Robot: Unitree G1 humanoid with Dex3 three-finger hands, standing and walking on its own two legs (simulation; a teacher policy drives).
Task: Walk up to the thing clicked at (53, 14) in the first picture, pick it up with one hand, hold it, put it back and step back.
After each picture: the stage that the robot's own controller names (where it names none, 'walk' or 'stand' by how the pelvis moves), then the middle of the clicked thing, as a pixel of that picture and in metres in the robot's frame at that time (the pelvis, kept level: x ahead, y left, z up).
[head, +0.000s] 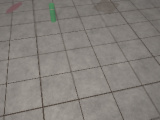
stand; (52, 12) +1.89 +0.36 -0.66
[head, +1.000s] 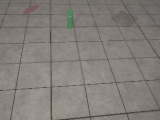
walk; (70, 19) +1.78 +0.15 -0.63
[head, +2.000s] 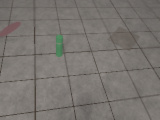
walk; (59, 46) +1.21 +0.15 -0.64
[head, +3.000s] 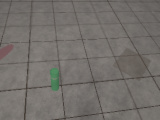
walk; (54, 80) +0.81 +0.18 -0.64
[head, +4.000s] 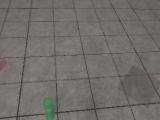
walk; (49, 109) +0.53 +0.19 -0.64
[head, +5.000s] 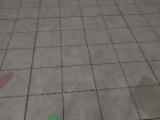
stand; out of the picture +0.44 +0.20 -0.65
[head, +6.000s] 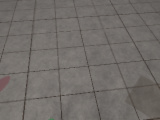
stand; out of the picture +0.41 +0.20 -0.66
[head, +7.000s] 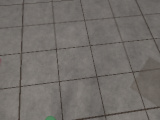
walk; out of the picture +0.26 +0.18 -0.62
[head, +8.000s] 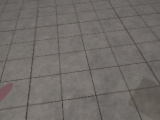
walk; out of the picture +0.40 +0.25 -0.65
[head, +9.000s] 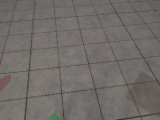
walk; out of the picture +0.42 +0.22 -0.65
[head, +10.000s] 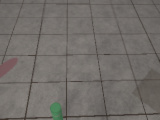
stand; (57, 114) +0.45 +0.17 -0.61
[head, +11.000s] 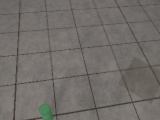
stand; (47, 114) +0.41 +0.21 -0.63
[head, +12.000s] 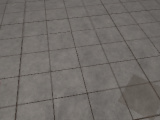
stand; out of the picture +0.38 +0.25 -0.65
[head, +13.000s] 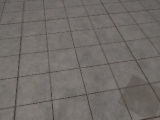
stand; out of the picture +0.36 +0.25 -0.66
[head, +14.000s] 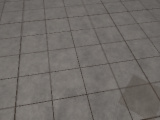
stand; out of the picture +0.35 +0.25 -0.66
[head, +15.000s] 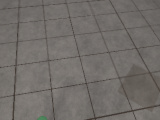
go down; out of the picture +0.36 +0.24 -0.65
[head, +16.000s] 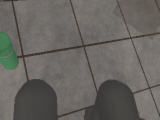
go down; (5, 54) +0.44 +0.27 -0.24
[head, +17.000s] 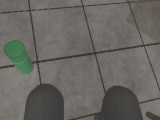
approach; (21, 60) +0.44 +0.26 -0.26
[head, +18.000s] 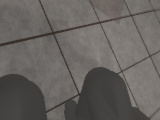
close in; out of the picture +0.42 +0.30 -0.16
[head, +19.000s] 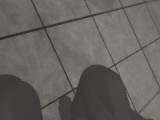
close; out of the picture +0.42 +0.31 -0.16
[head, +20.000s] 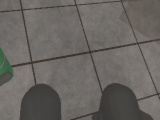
lift; out of the picture +0.35 +0.27 -0.03
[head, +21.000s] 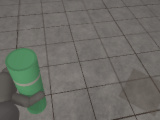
hold; (30, 86) +0.32 +0.16 +0.08
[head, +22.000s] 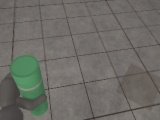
hold; (33, 90) +0.32 +0.16 +0.03
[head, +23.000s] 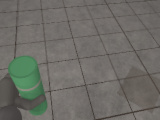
hold; (32, 90) +0.32 +0.17 +0.03
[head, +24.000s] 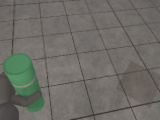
crouch; (27, 87) +0.33 +0.18 +0.02
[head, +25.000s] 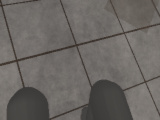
crouch; out of the picture +0.46 +0.28 -0.06
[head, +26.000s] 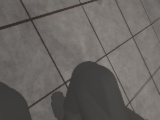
lower; out of the picture +0.44 +0.32 -0.16
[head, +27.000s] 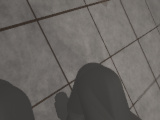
lower; out of the picture +0.43 +0.32 -0.16
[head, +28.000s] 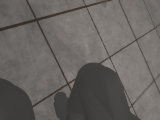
lower; out of the picture +0.43 +0.32 -0.16
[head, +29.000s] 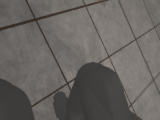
lower; out of the picture +0.42 +0.32 -0.17
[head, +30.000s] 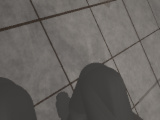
open; out of the picture +0.42 +0.31 -0.16
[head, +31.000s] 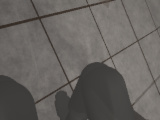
rise; out of the picture +0.41 +0.31 -0.17
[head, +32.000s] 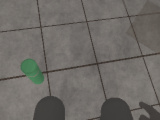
walk; (34, 73) +0.43 +0.24 -0.38
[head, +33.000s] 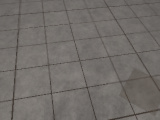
stand; out of the picture +0.37 +0.22 -0.59
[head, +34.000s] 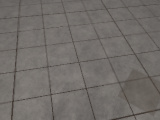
stand; out of the picture +0.38 +0.23 -0.60
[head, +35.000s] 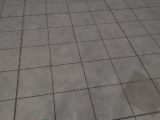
stand; out of the picture +0.38 +0.22 -0.62
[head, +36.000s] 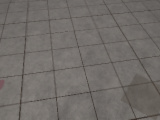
stand; out of the picture +0.39 +0.22 -0.66
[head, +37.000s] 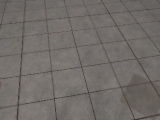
stand; out of the picture +0.37 +0.23 -0.66
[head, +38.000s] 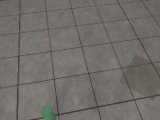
walk; (49, 115) +0.40 +0.22 -0.64
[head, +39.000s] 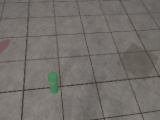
walk; (53, 83) +0.66 +0.19 -0.64
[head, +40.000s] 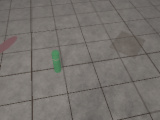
stand; (56, 62) +1.00 +0.26 -0.64
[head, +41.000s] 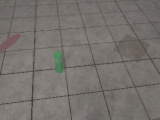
stand; (58, 62) +0.99 +0.20 -0.64
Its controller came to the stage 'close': yes
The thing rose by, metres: 0.68
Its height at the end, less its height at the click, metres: +0.00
